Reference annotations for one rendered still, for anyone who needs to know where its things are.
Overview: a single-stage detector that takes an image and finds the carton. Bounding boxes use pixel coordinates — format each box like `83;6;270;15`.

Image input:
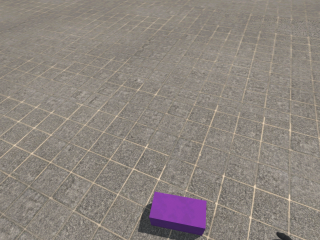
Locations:
149;192;207;236

